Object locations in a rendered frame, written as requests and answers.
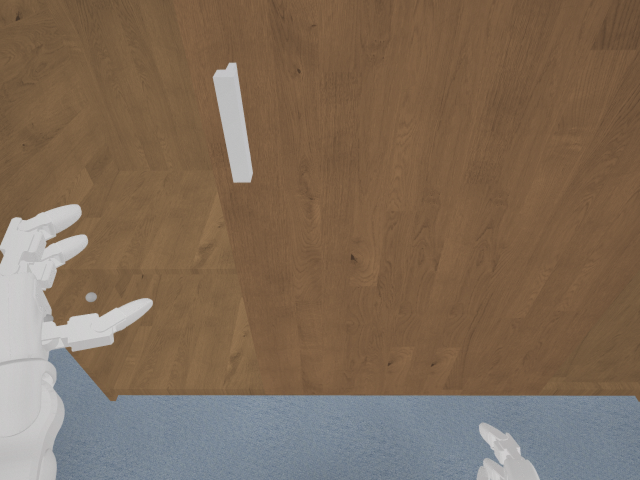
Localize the left robot hand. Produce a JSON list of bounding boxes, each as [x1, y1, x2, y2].
[[0, 204, 153, 363]]

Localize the handle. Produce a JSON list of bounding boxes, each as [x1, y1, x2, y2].
[[213, 63, 253, 183]]

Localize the wardrobe door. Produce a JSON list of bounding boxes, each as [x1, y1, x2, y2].
[[173, 0, 640, 395], [548, 269, 640, 382]]

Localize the right robot hand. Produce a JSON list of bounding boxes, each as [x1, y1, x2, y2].
[[476, 423, 540, 480]]

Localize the left robot forearm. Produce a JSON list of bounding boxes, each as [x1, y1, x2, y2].
[[0, 358, 65, 480]]

